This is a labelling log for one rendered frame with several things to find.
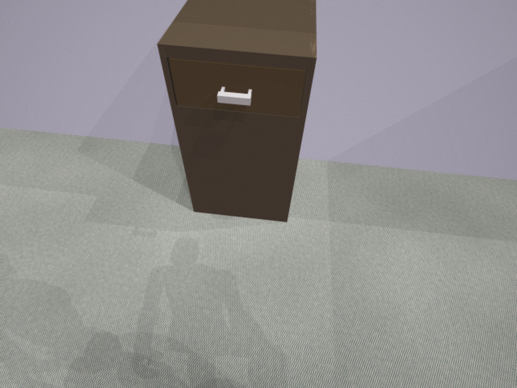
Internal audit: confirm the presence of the cabinet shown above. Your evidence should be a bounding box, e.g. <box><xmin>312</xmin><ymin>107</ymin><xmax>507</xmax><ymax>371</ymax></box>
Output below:
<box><xmin>157</xmin><ymin>0</ymin><xmax>317</xmax><ymax>222</ymax></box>

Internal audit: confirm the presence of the handle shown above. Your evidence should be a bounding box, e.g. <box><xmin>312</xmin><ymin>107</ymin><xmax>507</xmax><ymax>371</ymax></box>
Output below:
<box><xmin>217</xmin><ymin>87</ymin><xmax>252</xmax><ymax>106</ymax></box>

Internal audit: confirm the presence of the drawer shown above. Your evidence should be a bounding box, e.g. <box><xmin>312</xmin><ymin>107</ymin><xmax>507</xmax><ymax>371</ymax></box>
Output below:
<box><xmin>169</xmin><ymin>58</ymin><xmax>305</xmax><ymax>116</ymax></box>

